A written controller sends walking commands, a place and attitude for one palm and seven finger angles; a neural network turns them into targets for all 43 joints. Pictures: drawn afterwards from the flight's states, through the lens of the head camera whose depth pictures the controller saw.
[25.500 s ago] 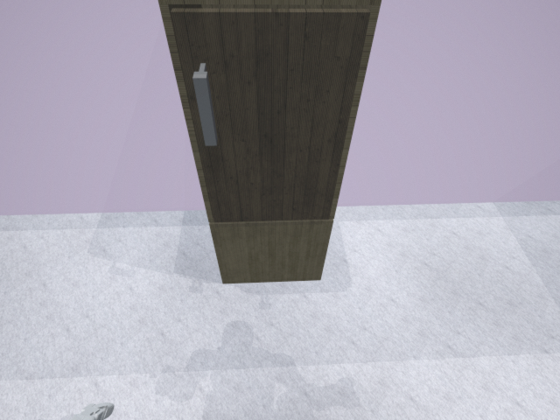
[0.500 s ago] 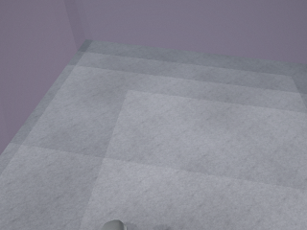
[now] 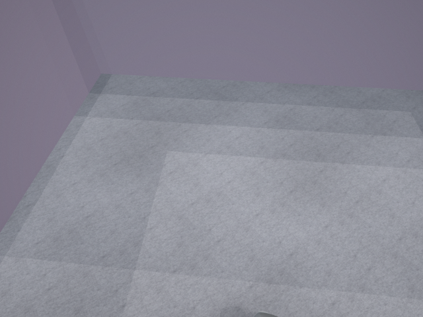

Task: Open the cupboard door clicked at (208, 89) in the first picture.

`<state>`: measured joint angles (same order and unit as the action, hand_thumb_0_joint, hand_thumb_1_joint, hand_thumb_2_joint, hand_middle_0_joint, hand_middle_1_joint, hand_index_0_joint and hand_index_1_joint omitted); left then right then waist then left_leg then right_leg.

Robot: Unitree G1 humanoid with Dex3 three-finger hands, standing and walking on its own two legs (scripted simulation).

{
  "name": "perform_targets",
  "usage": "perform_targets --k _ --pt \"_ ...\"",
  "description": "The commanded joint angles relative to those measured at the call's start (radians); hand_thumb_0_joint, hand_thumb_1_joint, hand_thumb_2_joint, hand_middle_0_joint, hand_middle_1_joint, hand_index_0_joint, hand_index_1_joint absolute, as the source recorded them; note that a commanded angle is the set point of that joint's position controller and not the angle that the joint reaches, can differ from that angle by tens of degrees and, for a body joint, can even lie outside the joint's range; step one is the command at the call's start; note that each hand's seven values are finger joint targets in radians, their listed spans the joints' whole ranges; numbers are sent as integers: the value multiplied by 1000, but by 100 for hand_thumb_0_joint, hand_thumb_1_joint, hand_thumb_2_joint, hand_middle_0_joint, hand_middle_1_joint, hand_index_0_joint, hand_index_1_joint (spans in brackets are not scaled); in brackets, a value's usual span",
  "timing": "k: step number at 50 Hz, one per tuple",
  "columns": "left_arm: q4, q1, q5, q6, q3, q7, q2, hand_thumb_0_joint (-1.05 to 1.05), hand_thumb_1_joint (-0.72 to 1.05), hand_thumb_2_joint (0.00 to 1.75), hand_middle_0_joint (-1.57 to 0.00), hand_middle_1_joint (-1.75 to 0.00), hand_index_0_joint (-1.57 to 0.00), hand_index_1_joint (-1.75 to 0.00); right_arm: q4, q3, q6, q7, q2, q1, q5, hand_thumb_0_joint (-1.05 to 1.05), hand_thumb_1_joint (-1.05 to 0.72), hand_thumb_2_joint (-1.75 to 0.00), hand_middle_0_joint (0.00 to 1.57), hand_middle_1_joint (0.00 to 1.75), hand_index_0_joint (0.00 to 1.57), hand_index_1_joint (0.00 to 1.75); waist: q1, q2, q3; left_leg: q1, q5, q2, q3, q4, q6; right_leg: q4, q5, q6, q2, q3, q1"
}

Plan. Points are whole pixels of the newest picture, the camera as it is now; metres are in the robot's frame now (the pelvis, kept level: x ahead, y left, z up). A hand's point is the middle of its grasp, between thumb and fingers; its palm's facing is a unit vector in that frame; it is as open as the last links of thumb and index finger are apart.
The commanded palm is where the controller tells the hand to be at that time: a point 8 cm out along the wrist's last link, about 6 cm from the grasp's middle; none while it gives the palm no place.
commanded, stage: turn to face it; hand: left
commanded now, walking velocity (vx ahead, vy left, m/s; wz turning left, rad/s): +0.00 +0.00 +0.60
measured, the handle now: out of the picture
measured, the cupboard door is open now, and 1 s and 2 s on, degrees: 47 47 47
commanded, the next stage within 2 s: none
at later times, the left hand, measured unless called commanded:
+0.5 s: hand (112, 312) +0.16 +0.23 -0.17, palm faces +0.31 -0.93 -0.22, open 7.3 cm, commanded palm none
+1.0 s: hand out of the picture +0.09 +0.16 -0.18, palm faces +0.60 -0.77 -0.22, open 7.4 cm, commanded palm none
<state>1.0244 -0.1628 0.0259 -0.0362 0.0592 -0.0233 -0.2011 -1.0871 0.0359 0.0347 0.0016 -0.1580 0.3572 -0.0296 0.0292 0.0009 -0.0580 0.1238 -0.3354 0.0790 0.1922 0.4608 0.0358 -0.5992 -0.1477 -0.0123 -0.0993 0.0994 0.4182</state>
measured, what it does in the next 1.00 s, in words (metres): walks ahead, turning left: right foot, then left foot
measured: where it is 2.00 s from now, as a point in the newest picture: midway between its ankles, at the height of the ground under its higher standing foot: (221, 310)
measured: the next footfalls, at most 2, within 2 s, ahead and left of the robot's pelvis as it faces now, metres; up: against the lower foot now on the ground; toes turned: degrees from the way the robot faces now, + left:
right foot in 0.02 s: +0.11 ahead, -0.13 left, +0.00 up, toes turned -7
left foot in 0.32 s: +0.16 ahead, +0.12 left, +0.00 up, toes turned +20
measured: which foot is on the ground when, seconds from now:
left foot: down 0.00-0.02, up 0.04-0.30, down 0.32-0.66, up 0.68-1.00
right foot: up 0.00-0.00, down 0.02-0.32, up 0.34-0.64, down 0.66-1.00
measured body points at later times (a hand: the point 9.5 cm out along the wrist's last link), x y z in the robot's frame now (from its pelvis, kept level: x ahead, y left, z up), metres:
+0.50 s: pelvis +0.12 +0.01 +0.00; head +0.16 +0.03 +0.44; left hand +0.14 +0.28 -0.15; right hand +0.28 -0.22 -0.13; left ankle +0.12 +0.11 -0.73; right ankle +0.12 -0.15 -0.66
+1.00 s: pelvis +0.17 -0.02 -0.01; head +0.22 +0.02 +0.44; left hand +0.05 +0.20 -0.16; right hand +0.42 -0.16 -0.14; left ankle +0.12 +0.07 -0.73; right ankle +0.20 -0.15 -0.73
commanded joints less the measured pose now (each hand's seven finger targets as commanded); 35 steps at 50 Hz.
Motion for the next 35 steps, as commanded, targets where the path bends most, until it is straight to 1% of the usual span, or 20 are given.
perform_targets --k 1,2,3,4,5,8,11,14,15,16,17,19,21,23,27,31,32,33,34,35 --pt "40 -278 0 -24 40 27 -224 0 90 90 -20 -30 -20 -30 51 11 -1 1 -57 38 21 0 -90 -90 20 30 20 30 -109 -278 142 402 -302 -45 -12 383 -2 259 234 154 -356 -324 -525" --pt "35 -272 -5 -25 41 37 -215 0 90 90 -20 -30 -20 -30 72 13 -11 9 -57 -29 24 0 -90 -90 20 30 20 30 -135 -305 144 448 -343 -20 -100 566 -2 275 368 202 -394 -355 -505" --pt "29 -238 -6 -27 40 47 -187 0 90 90 -20 -30 -20 -30 79 16 -10 12 -73 -56 26 0 -90 -90 20 30 20 30 -120 -367 149 504 -293 1 -143 676 4 241 537 215 -379 -328 -522" --pt "15 -201 -6 -20 31 55 -154 0 90 90 -20 -30 -20 -30 78 20 -13 12 -85 -76 27 0 -90 -90 20 30 20 30 -107 -303 148 513 -255 20 -165 712 9 209 608 210 -362 -236 -516" --pt "-4 -161 -5 -10 28 60 -132 0 90 90 -20 -30 -20 -30 77 18 -20 7 -71 -93 29 0 -90 -90 20 30 20 30 -91 -217 136 478 -221 35 -169 676 8 205 599 187 -336 -146 -461" --pt "-46 -65 -1 -5 25 56 -123 0 90 90 -20 -30 -20 -30 72 9 -45 -9 -23 -67 21 0 -90 -90 20 30 20 30 -29 -167 91 349 -120 22 -103 476 17 219 455 120 -285 20 -284" --pt "-69 -41 4 1 40 55 -132 0 90 90 -20 -30 -20 -30 97 13 -50 -21 -22 -68 16 0 -90 -90 20 30 20 30 -18 -165 75 289 -26 -6 -49 288 10 165 366 88 -266 83 -262" --pt "-95 -24 -10 16 41 48 -141 0 90 90 -20 -30 -20 -30 113 34 -47 -26 -107 -11 5 0 -90 -90 20 30 20 30 31 -28 114 49 247 -16 -50 54 -10 -37 178 18 -227 139 -151" --pt "-123 -41 -16 26 34 44 -95 0 90 90 -20 -30 -20 -30 128 58 -40 -21 -211 41 -3 0 -90 -90 20 30 20 30 53 249 167 -63 512 191 -366 -25 -115 -259 -180 -52 -101 164 22" --pt "-175 22 -19 35 20 46 -70 0 90 90 -20 -30 -20 -30 130 78 -43 -5 -302 87 -5 0 -90 -90 20 30 20 30 97 366 182 -66 697 384 -621 -107 -260 -483 -598 -77 -4 58 144" --pt "-194 73 -8 44 22 51 -88 0 90 90 -20 -30 -20 -30 129 79 -41 5 -305 80 -5 0 -90 -90 20 30 20 30 93 227 181 -26 519 374 -625 -111 -275 -596 -544 -58 6 -47 167" --pt "-174 81 -7 45 28 46 -78 0 90 90 -20 -30 -20 -30 167 76 -36 16 -270 -36 -2 0 -90 -90 20 30 20 30 44 224 133 39 434 305 -559 -113 -236 -650 -385 -62 -17 -107 230" --pt "-152 38 -6 49 30 36 -75 0 90 90 -20 -30 -20 -30 194 64 -28 19 -239 -108 -2 0 -90 -90 20 30 20 30 -1 160 120 54 510 222 -427 -95 -190 -590 -286 -73 -9 -98 186" --pt "-154 21 -12 52 26 34 -73 0 90 90 -20 -30 -20 -30 204 66 -27 17 -251 -119 0 0 -90 -90 20 30 20 30 -4 134 152 34 560 195 -378 -78 -185 -476 -288 -76 12 -89 128" --pt "-181 20 -11 56 24 35 -74 0 90 90 -20 -30 -20 -30 224 81 -45 7 -271 -154 -2 0 -90 -90 20 30 20 30 -3 159 140 89 429 172 -401 -84 -186 -261 -288 -69 52 -60 15" --pt "-172 -98 -11 37 31 38 -109 0 90 90 -20 -30 -20 -30 258 88 -61 -1 -264 -236 9 0 -90 -90 20 30 20 30 -60 131 145 234 307 93 -408 17 -124 119 -84 -54 74 -31 -254" --pt "-175 -131 1 24 45 47 -179 0 90 90 -20 -30 -20 -30 275 83 -62 -6 -210 -235 20 0 -90 -90 20 30 20 30 -77 -68 151 379 109 -1 -326 161 -60 275 -79 -10 -88 -192 -384" --pt "-178 -140 12 20 59 53 -268 0 90 90 -20 -30 -20 -30 303 70 -61 -14 -154 -251 21 0 -90 -90 20 30 20 30 -92 -346 117 519 -255 -147 -165 434 14 347 43 114 -363 -456 -385" --pt "-190 -128 4 24 48 54 -272 0 90 90 -20 -30 -20 -30 309 72 -64 -19 -184 -260 12 0 -90 -90 20 30 20 30 -89 -254 106 487 -287 -102 -221 634 0 318 107 180 -410 -424 -283" --pt "-194 -88 1 22 48 63 -228 0 90 90 -20 -30 -20 -30 296 79 -78 -15 -170 -265 15 0 -90 -90 20 30 20 30 -57 -275 110 504 -252 -79 -234 749 4 292 167 171 -365 -392 -271"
